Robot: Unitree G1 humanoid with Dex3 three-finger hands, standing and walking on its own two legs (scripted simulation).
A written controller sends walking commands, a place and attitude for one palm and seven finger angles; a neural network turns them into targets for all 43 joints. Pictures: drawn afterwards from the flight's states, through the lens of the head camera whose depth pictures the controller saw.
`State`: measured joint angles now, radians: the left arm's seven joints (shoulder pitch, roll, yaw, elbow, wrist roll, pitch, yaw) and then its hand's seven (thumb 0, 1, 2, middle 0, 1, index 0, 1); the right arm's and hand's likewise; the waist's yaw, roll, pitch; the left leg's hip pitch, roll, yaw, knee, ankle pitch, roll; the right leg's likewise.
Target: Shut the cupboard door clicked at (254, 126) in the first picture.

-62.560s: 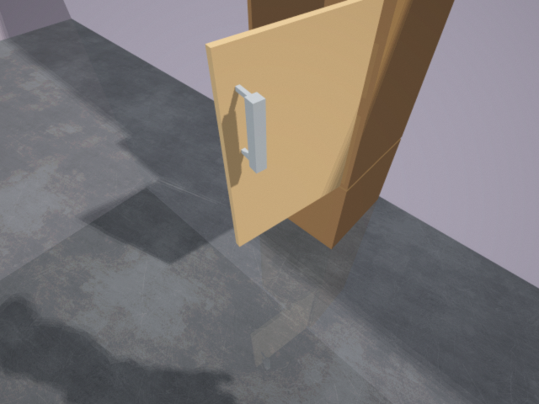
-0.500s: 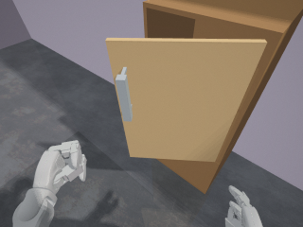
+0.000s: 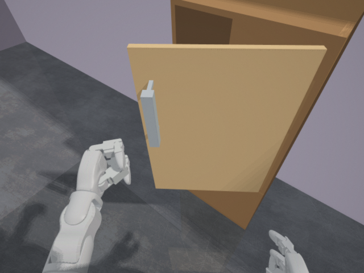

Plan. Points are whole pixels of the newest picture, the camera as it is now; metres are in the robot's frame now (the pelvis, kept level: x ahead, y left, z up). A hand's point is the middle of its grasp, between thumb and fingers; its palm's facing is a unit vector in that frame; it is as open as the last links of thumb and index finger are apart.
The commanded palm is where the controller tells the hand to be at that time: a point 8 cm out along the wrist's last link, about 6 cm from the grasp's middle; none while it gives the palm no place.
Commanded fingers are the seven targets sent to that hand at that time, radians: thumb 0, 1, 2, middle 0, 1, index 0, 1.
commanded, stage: bring the fist close to the handle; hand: left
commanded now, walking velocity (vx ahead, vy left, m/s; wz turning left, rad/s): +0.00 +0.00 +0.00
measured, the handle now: (153, 114) +0.46 +0.11 +0.10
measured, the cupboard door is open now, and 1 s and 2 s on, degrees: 35 35 20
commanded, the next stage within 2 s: push the door shut along its arc in 0.80 s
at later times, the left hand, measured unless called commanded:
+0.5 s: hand (159, 146) +0.36 +0.08 +0.10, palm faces -0.01 -1.00 +0.01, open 3.1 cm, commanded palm +0.33 +0.14 +0.11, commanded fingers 0.00 0.90 0.90 -1.30 -1.50 -1.30 -1.50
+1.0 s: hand (161, 143) +0.36 +0.07 +0.11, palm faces -0.01 -1.00 -0.01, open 3.1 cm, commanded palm +0.35 +0.13 +0.11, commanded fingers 0.00 0.90 0.90 -1.30 -1.50 -1.30 -1.50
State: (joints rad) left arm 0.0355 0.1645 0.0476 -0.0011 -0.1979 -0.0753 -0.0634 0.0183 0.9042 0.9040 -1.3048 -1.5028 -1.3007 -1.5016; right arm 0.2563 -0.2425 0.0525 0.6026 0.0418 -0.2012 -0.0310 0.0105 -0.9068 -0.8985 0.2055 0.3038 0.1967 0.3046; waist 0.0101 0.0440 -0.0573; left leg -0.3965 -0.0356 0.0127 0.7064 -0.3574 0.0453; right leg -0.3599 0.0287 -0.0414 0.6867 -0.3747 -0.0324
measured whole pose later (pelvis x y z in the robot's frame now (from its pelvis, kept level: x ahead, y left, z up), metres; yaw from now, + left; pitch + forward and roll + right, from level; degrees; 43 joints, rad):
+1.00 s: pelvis -0.01 -0.02 +0.00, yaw -1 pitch +3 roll +0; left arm -0.36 0.13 0.03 0.46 -0.15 -0.14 0.04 0.02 0.90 0.90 -1.31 -1.50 -1.30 -1.50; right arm 0.23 -0.24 0.04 0.62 0.04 -0.05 -0.03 0.01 -0.91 -0.90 0.20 0.30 0.20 0.30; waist -0.02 0.03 -0.05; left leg -0.40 -0.01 0.02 0.67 -0.32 0.01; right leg -0.38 0.05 -0.04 0.67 -0.34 -0.06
